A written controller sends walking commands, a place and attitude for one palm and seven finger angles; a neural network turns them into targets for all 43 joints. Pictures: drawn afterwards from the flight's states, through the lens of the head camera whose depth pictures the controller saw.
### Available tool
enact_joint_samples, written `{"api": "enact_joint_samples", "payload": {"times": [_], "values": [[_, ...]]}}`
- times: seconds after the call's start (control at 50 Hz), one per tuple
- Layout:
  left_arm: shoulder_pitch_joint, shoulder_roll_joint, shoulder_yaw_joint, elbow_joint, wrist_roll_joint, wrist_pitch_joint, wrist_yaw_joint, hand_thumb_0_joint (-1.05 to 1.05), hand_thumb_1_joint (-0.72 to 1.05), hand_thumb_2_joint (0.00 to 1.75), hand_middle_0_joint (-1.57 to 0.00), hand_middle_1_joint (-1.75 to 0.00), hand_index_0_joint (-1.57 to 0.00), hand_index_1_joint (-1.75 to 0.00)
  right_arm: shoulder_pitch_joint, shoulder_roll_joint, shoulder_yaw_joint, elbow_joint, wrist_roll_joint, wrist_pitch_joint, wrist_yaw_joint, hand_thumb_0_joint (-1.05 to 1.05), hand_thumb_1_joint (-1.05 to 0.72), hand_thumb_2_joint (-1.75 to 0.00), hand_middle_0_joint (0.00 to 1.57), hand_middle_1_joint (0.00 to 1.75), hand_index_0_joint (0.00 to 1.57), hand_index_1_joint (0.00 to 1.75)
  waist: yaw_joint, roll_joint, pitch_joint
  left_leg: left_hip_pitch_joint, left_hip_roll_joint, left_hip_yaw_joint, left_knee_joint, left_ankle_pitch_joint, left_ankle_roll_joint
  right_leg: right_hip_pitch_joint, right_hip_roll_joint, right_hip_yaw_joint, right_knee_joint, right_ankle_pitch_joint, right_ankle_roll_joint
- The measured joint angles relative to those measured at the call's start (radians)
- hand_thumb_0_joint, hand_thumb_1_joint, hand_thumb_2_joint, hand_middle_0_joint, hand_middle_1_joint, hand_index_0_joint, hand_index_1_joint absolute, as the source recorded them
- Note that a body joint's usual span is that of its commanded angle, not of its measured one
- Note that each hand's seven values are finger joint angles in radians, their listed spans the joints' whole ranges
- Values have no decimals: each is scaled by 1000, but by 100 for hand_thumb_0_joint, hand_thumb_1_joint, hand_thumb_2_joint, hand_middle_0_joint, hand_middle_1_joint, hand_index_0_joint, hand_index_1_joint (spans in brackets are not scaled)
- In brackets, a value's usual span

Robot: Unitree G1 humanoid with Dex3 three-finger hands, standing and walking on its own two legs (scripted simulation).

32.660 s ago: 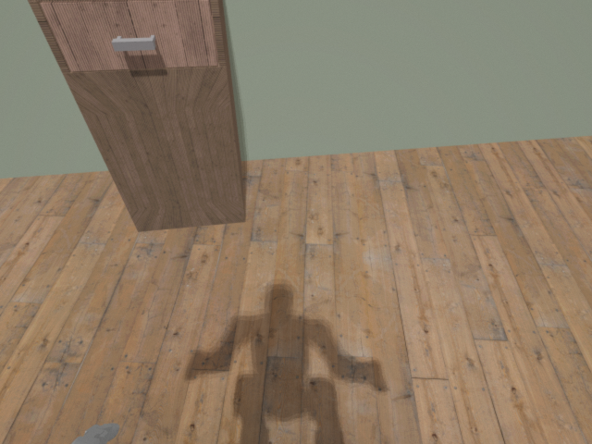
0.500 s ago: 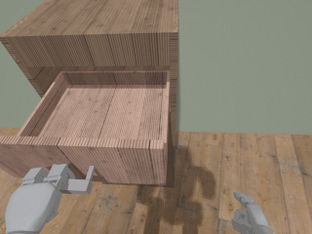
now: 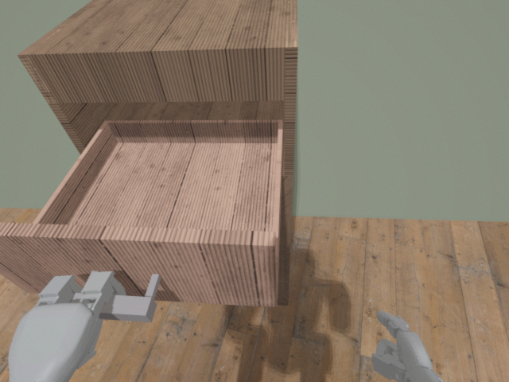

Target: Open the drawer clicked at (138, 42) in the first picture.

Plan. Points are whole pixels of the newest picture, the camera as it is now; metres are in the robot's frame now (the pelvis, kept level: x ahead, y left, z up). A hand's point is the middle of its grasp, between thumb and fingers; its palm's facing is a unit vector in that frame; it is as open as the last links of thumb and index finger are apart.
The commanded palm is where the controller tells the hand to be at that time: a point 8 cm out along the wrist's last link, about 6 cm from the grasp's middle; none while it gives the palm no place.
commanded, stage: open the thumb to release the handle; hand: left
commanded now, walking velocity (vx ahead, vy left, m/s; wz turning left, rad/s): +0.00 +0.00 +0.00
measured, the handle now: (118, 292) +0.21 +0.22 +0.08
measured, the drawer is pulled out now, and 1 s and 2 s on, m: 0.30 0.30 0.30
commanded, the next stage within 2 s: lift the hand off the handle in 0.46 s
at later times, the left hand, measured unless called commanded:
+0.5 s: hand (73, 339) +0.15 +0.26 +0.06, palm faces +0.03 -0.08 -1.00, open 12.5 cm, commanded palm +0.12 +0.27 +0.11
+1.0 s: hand (75, 331) +0.16 +0.26 +0.07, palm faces +0.07 -0.10 -0.99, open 13.7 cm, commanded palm +0.13 +0.25 +0.14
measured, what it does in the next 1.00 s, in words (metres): stands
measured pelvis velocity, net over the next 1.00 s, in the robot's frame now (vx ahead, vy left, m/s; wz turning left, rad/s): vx -0.01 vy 0.01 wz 0.02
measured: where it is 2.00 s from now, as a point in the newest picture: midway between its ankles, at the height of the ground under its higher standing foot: outside the picture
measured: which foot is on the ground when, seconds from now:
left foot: down 0.00-1.00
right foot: down 0.00-1.00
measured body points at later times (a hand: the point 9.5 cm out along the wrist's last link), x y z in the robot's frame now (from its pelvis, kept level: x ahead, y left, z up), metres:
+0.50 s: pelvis -0.01 +0.01 +0.01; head +0.01 -0.02 +0.46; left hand +0.15 +0.26 +0.12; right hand +0.21 -0.21 -0.09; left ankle +0.01 +0.12 -0.71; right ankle -0.02 -0.10 -0.71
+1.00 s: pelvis -0.01 +0.01 +0.01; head +0.00 -0.02 +0.46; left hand +0.15 +0.26 +0.13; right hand +0.21 -0.19 -0.09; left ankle +0.01 +0.12 -0.71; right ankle -0.02 -0.10 -0.71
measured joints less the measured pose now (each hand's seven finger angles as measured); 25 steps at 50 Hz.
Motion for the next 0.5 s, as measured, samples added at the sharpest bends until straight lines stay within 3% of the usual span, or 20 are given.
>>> {"api": "enact_joint_samples", "payload": {"times": [0.06,0.2,0.5], "values": [[-53,13,22,49,5,-4,-5,-4,68,80,-39,-132,-35,-131,-4,4,2,16,2,-3,-13,1,-91,-90,20,30,20,30,7,3,14,7,-4,-7,-3,6,1,11,-4,-7,-5,3,1],[-85,-7,21,55,-32,-8,-45,-3,50,73,-39,-131,-39,-129,-2,7,5,36,10,-19,-28,1,-91,-90,20,30,20,30,10,3,22,28,-10,-15,-32,24,5,38,-9,-14,-41,22,6],[-89,-14,7,33,-8,-1,-59,0,-30,38,-34,-122,-37,-124,-12,-9,-4,19,4,-19,-17,1,-91,-90,20,30,20,30,16,-5,28,30,-14,-13,-45,35,11,42,-13,-12,-58,36,13]]}}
